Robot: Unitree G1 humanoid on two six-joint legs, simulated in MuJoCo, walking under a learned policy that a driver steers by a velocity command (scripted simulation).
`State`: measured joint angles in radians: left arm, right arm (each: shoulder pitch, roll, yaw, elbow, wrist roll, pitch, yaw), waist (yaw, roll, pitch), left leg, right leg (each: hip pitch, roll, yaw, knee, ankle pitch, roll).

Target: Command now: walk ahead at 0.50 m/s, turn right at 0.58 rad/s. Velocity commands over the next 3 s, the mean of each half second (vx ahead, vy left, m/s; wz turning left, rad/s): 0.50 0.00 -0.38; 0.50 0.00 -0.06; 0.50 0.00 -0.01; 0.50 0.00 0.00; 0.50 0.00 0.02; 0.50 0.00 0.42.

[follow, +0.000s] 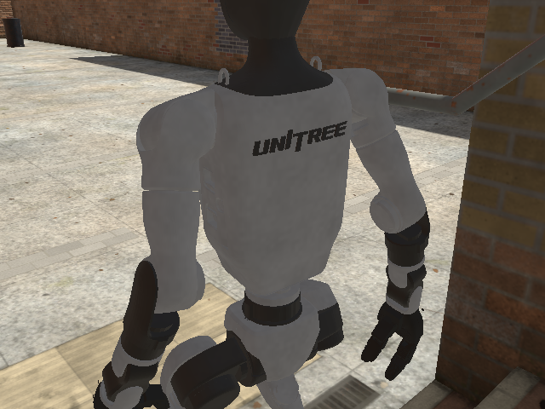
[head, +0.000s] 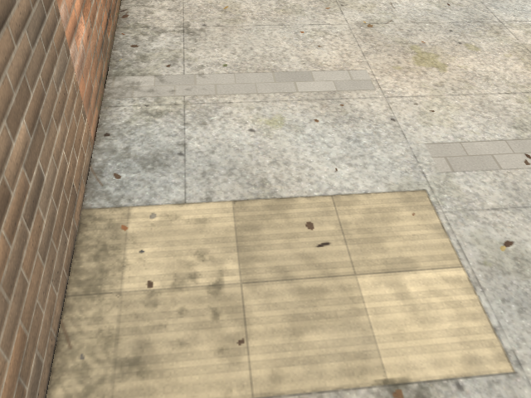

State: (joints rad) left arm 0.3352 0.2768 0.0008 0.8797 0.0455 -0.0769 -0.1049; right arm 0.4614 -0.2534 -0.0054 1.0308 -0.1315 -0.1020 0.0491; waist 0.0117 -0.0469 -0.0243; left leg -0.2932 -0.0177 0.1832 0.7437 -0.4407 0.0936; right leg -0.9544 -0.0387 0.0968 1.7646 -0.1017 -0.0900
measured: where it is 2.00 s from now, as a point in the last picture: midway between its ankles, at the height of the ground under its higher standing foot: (286, 255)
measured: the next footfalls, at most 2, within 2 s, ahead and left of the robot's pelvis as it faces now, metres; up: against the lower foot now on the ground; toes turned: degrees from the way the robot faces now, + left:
right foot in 0.44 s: +0.39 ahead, -0.09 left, -0.20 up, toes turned -10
left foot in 0.76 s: +0.64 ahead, +0.17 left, -0.20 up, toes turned -9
